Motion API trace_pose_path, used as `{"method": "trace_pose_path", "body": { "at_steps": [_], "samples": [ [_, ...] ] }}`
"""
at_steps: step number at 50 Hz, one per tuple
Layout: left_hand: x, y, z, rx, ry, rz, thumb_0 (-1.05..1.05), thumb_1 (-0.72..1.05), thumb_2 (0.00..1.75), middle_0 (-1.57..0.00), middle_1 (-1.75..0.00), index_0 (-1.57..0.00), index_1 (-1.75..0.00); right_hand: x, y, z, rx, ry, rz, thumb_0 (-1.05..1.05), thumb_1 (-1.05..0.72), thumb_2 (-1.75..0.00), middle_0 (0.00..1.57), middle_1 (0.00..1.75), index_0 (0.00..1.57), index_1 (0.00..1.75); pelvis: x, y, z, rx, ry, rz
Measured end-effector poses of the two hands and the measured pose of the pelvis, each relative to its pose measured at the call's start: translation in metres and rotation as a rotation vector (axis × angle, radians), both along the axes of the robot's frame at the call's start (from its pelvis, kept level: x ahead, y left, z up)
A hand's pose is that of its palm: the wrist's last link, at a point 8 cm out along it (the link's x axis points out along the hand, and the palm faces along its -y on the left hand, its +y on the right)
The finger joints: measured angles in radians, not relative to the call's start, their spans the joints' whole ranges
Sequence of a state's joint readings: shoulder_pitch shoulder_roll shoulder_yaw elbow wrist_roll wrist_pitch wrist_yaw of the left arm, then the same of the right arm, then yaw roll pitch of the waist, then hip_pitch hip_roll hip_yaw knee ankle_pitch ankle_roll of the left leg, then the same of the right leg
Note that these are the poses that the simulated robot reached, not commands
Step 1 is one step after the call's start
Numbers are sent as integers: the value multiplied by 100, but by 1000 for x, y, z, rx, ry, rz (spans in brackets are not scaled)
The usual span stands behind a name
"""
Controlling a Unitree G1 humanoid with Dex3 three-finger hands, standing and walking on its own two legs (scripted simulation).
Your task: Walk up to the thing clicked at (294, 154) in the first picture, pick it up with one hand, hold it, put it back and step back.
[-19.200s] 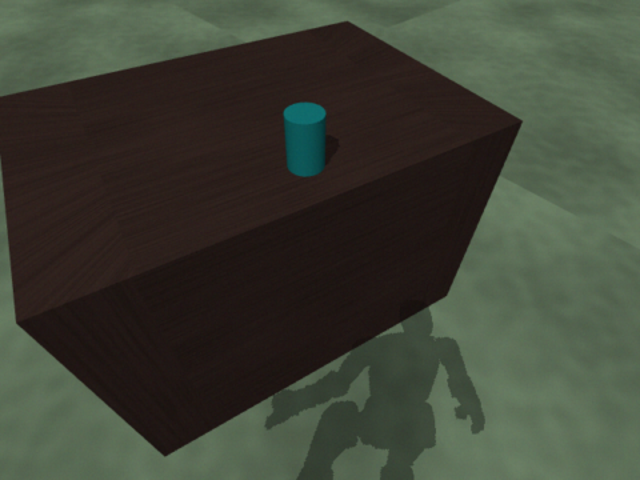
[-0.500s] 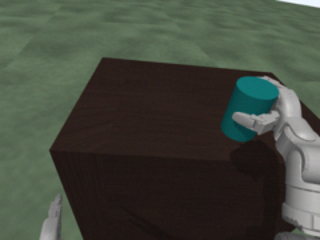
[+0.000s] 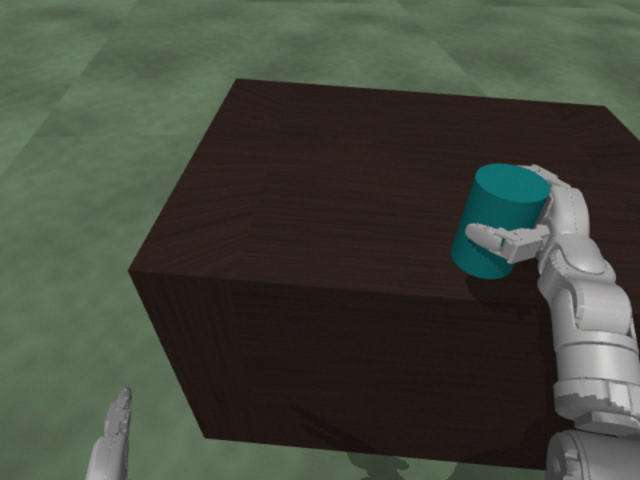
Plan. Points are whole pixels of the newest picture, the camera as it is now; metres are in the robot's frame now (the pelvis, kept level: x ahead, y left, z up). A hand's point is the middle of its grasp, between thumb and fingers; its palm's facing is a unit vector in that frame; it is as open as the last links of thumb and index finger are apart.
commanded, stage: crouch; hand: right
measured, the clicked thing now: (495, 222) +0.40 -0.18 +0.16
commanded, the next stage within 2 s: lower in 0.74 s
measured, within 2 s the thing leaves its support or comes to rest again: rests again in 1.58 s
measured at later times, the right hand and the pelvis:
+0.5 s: hand (489, 196) +0.47 -0.20 +0.15, palm faces +0.17 +0.98 -0.03, open 11.1 cm; pelvis +0.01 -0.01 +0.00, yaw +1 degrees
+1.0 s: hand (484, 203) +0.50 -0.21 +0.12, palm faces +0.17 +0.99 +0.00, open 11.1 cm; pelvis +0.03 -0.01 -0.01, yaw +1 degrees
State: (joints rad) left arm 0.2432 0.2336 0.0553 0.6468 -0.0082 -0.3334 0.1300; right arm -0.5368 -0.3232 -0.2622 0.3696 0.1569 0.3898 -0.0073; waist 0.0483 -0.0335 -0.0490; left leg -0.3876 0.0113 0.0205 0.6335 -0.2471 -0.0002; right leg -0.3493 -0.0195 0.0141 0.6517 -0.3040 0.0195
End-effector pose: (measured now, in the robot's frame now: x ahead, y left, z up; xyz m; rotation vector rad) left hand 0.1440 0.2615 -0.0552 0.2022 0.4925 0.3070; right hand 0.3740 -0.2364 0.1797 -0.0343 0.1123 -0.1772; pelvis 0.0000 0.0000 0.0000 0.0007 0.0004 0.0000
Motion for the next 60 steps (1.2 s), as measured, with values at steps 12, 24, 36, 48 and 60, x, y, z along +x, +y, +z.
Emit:
{"method": "trace_pose_path", "body": {
  "at_steps": [12, 24, 36, 48, 60],
  "samples": [
    [5, -2, 17, 22, -58, -3, -1, -51, 4, -5, -5, -6, -5, 31, -11, -7, 21, -35, -9, -2, 58, -110, 65, 102, 70, 105, 0, -3, -1, 0, 29, 6],
    [-12, -3, 5, 21, 53, 10, -1, -51, 4, -5, -5, -6, -5, 67, -10, -25, 10, -30, 0, -2, 57, -108, 66, 101, 70, 104, 4, -6, -3, 4, 88, 21],
    [2, -13, 4, -11, 74, -13, -1, -51, 4, -5, -5, -6, -4, 85, -17, -35, 9, -45, -13, -2, 57, -108, 65, 101, 70, 104, 17, -7, -3, 7, 127, 27],
    [16, -6, 8, 19, 98, -19, -1, -52, 5, -5, -4, -5, -5, 92, -20, -51, 32, -52, 6, -2, 55, -105, 65, 100, 70, 103, 27, -7, -5, 12, 152, 18],
    [6, -3, 9, 37, 118, -9, -1, -53, 6, -5, -4, -5, -5, 92, -19, -91, 34, -11, 1, -2, 54, -104, 65, 99, 70, 102, 23, -8, -12, 11, 182, 26]
  ]
}}
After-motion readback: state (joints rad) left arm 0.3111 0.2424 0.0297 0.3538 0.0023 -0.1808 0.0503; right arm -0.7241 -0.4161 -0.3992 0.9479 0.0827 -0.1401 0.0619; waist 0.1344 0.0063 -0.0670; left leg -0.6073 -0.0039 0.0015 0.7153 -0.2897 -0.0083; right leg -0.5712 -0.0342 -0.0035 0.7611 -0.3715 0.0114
